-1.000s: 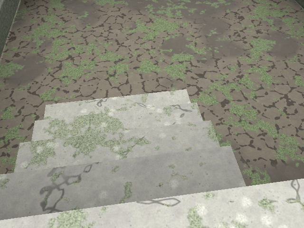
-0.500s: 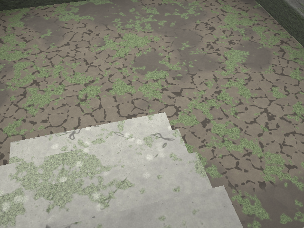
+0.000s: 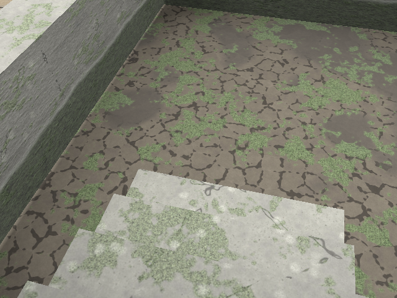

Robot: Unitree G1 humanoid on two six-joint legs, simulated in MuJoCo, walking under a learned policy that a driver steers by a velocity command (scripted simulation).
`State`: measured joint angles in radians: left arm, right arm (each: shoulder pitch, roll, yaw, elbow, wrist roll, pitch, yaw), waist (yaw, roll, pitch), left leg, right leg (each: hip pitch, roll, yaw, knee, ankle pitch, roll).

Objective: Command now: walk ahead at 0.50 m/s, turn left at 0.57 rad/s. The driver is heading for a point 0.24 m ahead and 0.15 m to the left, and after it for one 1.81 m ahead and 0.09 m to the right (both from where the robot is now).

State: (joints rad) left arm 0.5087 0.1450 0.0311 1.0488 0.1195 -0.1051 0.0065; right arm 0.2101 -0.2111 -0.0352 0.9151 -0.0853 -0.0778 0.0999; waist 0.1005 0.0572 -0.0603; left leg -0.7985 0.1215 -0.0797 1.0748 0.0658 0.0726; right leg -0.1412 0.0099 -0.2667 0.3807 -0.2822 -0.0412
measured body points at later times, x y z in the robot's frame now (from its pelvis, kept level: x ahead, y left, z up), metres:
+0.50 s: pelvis +0.24 +0.12 -0.18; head +0.26 +0.13 +0.27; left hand +0.23 +0.37 -0.32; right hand +0.37 -0.12 -0.32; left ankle +0.27 +0.22 -0.91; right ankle +0.19 -0.07 -0.72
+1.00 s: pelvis +0.30 +0.13 -0.18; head +0.32 +0.13 +0.27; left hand +0.31 +0.41 -0.31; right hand +0.49 -0.08 -0.29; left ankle +0.29 +0.21 -0.92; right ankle +0.34 +0.00 -0.91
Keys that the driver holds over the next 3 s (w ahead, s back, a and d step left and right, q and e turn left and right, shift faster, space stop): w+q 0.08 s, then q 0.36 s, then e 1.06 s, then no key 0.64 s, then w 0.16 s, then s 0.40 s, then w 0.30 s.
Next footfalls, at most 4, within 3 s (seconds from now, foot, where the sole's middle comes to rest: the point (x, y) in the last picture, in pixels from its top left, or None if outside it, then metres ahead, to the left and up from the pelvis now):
0.34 left None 0.31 0.23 -0.95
0.66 right None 0.38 0.01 -0.95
1.00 left None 0.33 0.22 -0.95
1.66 right None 0.31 -0.05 -0.95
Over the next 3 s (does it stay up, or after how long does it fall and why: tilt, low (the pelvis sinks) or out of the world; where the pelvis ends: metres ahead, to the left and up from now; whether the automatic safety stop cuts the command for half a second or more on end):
stays up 0.43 0.05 -0.21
